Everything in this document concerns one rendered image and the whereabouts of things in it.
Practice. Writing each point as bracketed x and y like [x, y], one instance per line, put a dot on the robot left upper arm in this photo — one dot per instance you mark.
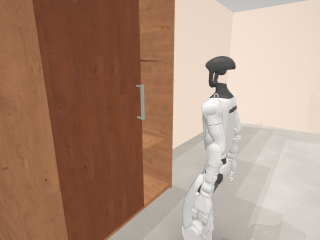
[212, 111]

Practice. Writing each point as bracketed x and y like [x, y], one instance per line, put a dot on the handle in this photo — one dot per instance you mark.
[142, 102]
[27, 121]

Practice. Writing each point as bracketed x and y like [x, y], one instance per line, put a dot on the robot head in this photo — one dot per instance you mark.
[219, 65]

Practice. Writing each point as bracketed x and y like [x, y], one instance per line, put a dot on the right robot shin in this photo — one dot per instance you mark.
[207, 230]

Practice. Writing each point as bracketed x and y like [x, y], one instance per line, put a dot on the left robot forearm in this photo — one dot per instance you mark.
[214, 164]

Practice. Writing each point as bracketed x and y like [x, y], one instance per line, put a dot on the wardrobe door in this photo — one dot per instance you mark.
[90, 55]
[33, 173]

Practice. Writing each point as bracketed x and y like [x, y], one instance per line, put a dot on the right robot hand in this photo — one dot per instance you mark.
[232, 167]

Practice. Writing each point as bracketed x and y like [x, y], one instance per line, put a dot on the right robot forearm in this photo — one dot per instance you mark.
[231, 155]

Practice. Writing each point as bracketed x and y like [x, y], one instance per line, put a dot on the left robot hand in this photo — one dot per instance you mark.
[204, 205]

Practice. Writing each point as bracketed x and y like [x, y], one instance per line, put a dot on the robot right upper arm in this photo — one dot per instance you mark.
[238, 125]

